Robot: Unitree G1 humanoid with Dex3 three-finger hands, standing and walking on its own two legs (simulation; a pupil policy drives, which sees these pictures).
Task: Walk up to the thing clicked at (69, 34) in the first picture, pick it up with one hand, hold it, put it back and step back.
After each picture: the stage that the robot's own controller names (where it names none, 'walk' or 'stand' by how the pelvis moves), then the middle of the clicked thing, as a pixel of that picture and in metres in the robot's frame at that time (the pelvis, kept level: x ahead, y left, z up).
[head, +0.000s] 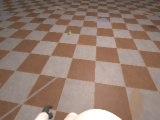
stand; (69, 32) +2.16 +0.73 -0.72
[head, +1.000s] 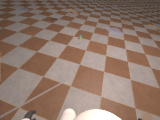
walk; (80, 37) +2.09 +0.36 -0.69
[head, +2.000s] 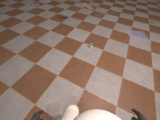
walk; (90, 45) +1.50 +0.06 -0.70
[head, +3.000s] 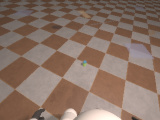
walk; (84, 63) +1.03 +0.08 -0.71
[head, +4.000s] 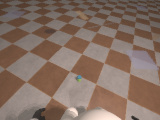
walk; (79, 78) +0.66 +0.12 -0.71
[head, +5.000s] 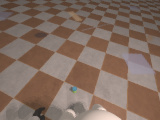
walk; (74, 90) +0.46 +0.12 -0.72
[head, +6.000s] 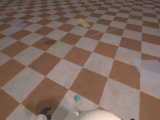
stand; (78, 99) +0.38 +0.15 -0.72
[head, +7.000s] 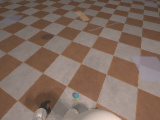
stand; (76, 96) +0.35 +0.14 -0.71
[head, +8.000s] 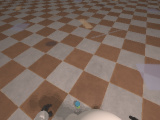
stand; (77, 104) +0.30 +0.14 -0.73
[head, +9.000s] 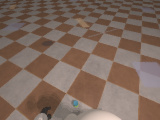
stand; (75, 104) +0.30 +0.16 -0.73
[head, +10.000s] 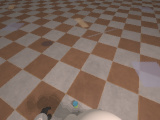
stand; (75, 104) +0.29 +0.16 -0.73
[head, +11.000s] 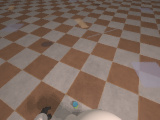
stand; (75, 105) +0.29 +0.16 -0.73
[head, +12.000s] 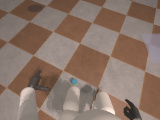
go down; (74, 82) +0.34 +0.15 -0.54
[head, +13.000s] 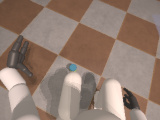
go down; (73, 68) +0.39 +0.17 -0.32
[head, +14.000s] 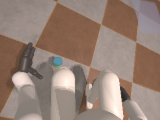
close in; (57, 62) +0.38 +0.20 -0.24
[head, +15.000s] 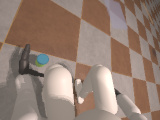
close; (41, 60) +0.38 +0.22 -0.22
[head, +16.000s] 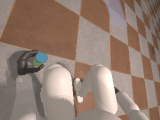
close; (40, 60) +0.38 +0.22 -0.22
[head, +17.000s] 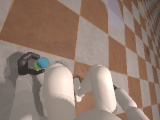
lift; (41, 63) +0.34 +0.21 -0.22
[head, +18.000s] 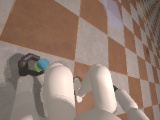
lift; (41, 65) +0.34 +0.21 -0.22
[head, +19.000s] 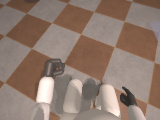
lift; (73, 84) +0.28 +0.17 -0.43
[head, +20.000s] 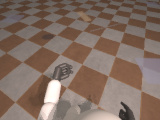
go down; (71, 112) +0.17 +0.17 -0.69
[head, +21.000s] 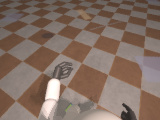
stand; (69, 108) +0.19 +0.20 -0.70
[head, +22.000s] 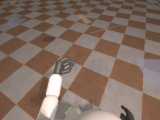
stand; (69, 111) +0.19 +0.22 -0.70
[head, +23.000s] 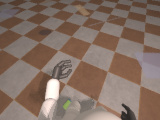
stand; (67, 104) +0.21 +0.23 -0.67
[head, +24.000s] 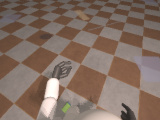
stand; (66, 107) +0.20 +0.25 -0.70
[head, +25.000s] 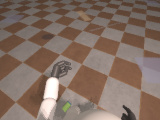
stand; (66, 106) +0.21 +0.25 -0.70
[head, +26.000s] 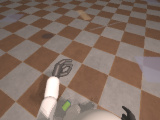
stand; (66, 105) +0.22 +0.26 -0.70
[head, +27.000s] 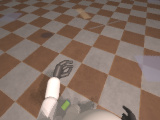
stand; (65, 104) +0.22 +0.26 -0.69
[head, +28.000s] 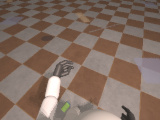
stand; (65, 106) +0.22 +0.26 -0.70
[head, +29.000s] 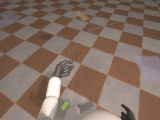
stand; (65, 105) +0.23 +0.27 -0.70
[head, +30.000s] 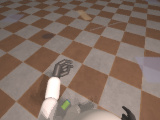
stand; (65, 104) +0.23 +0.27 -0.70
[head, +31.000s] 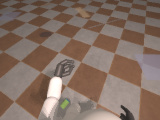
stand; (65, 103) +0.23 +0.27 -0.68
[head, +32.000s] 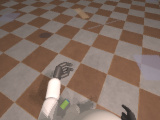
stand; (64, 104) +0.22 +0.28 -0.70
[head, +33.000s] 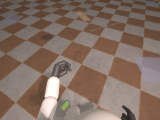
stand; (65, 105) +0.23 +0.27 -0.70
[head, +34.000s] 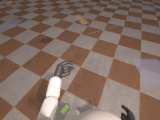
stand; (65, 108) +0.22 +0.27 -0.71
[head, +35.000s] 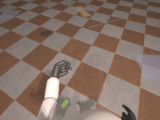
close; (65, 103) +0.22 +0.27 -0.69
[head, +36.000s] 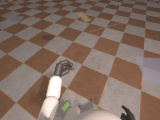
stand; (66, 105) +0.23 +0.27 -0.70
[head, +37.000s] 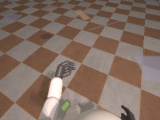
hold; (65, 105) +0.22 +0.26 -0.69
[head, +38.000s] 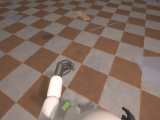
stand; (66, 105) +0.22 +0.27 -0.70
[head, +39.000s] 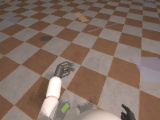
hold; (65, 107) +0.22 +0.27 -0.70
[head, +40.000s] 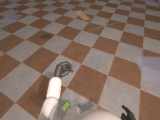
close; (66, 105) +0.22 +0.26 -0.70
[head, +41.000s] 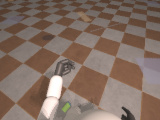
stand; (66, 107) +0.21 +0.26 -0.70
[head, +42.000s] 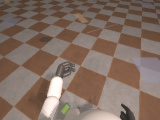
close; (65, 108) +0.21 +0.26 -0.70
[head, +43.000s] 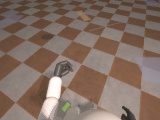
stand; (66, 106) +0.22 +0.26 -0.70
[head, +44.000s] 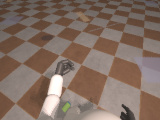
hold; (66, 106) +0.22 +0.26 -0.70
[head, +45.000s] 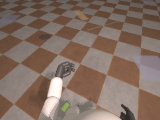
crouch; (65, 106) +0.21 +0.26 -0.70
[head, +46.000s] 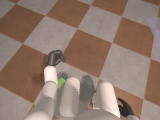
lower; (60, 82) +0.27 +0.27 -0.43
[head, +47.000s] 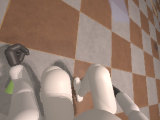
lower; (17, 82) +0.24 +0.30 -0.25
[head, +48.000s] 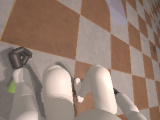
lower; (19, 81) +0.24 +0.30 -0.25
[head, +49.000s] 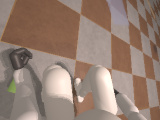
lower; (19, 81) +0.24 +0.31 -0.25
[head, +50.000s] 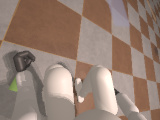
lower; (21, 80) +0.24 +0.31 -0.25
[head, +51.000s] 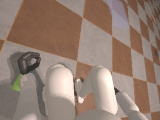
open; (23, 80) +0.24 +0.30 -0.25
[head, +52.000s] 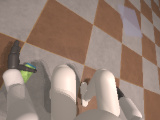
stand; (26, 72) +0.26 +0.35 -0.26
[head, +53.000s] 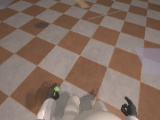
stand; (55, 90) +0.31 +0.40 -0.62
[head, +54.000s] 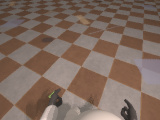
stand; (53, 95) +0.37 +0.49 -0.69
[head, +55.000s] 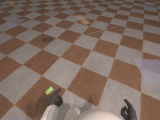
stand; (49, 90) +0.41 +0.57 -0.69
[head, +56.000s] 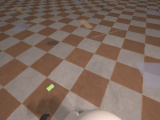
stand; (50, 87) +0.49 +0.64 -0.74
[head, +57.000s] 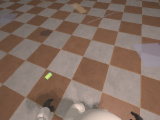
walk; (48, 75) +0.55 +0.69 -0.72
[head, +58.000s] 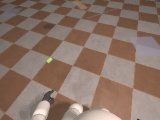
walk; (49, 60) +0.84 +0.79 -0.72
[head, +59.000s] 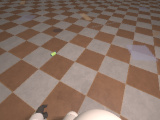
stand; (53, 54) +1.23 +0.84 -0.73
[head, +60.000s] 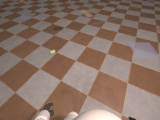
stand; (52, 52) +1.22 +0.89 -0.75
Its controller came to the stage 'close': yes
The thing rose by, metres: 0.14
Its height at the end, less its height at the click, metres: -0.02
